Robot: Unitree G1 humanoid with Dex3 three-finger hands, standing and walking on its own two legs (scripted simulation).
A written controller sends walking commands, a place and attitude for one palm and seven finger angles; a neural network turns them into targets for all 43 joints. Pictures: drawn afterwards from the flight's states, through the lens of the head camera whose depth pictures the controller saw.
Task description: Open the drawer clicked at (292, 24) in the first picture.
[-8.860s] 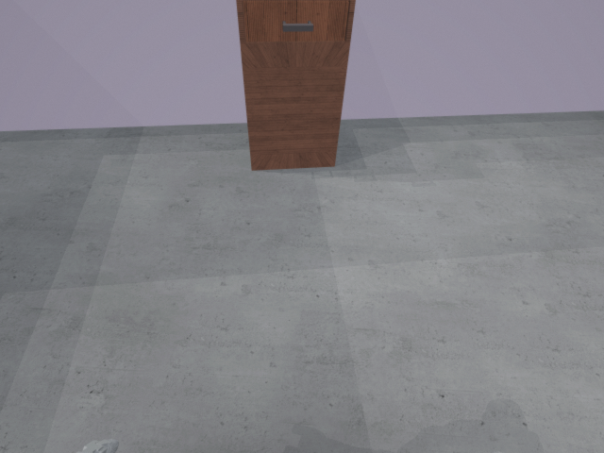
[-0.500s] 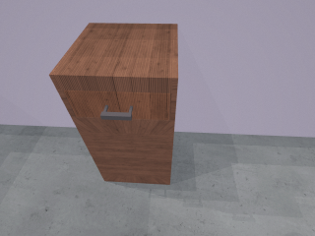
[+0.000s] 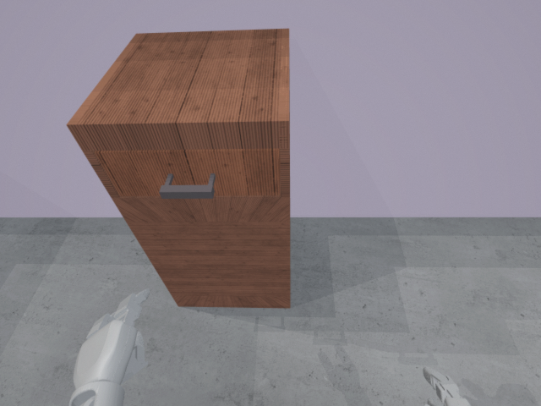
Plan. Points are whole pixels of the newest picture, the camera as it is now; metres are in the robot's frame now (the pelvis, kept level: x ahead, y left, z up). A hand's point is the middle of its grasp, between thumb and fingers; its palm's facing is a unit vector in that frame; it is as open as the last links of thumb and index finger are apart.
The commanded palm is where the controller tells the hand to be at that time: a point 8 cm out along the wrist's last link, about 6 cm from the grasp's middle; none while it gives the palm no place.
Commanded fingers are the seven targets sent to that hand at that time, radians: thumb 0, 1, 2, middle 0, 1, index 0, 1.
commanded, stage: raise the hand with hooked fingers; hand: left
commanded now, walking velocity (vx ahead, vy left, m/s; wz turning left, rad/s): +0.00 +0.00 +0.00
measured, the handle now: (189, 184) +0.56 +0.22 -0.03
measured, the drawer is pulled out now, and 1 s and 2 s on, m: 0.00 0.00 0.00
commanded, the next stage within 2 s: move the hooked fingers above the handle in 1.68 s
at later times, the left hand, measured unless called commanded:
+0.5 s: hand (119, 343) +0.21 +0.24 -0.01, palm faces +0.06 -0.07 -1.00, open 10.3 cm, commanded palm +0.18 +0.24 +0.04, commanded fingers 0.00 0.04 0.53 -0.26 -0.86 -0.26 -0.86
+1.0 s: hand (110, 293) +0.26 +0.25 +0.05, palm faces +0.09 -0.08 -0.99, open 13.2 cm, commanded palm +0.24 +0.25 +0.11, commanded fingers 0.00 -0.50 0.30 -0.30 -1.20 -0.30 -1.20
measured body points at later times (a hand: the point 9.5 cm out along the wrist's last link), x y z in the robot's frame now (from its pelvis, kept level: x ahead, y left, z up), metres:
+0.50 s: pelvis -0.02 -0.01 -0.03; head +0.02 -0.03 +0.42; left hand +0.20 +0.24 +0.04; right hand +0.19 -0.18 -0.13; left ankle -0.05 +0.13 -0.72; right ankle +0.04 -0.12 -0.72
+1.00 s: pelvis -0.01 +0.01 +0.00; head +0.02 -0.02 +0.45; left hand +0.25 +0.25 +0.10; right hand +0.21 -0.22 -0.09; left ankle -0.05 +0.13 -0.72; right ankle +0.04 -0.12 -0.72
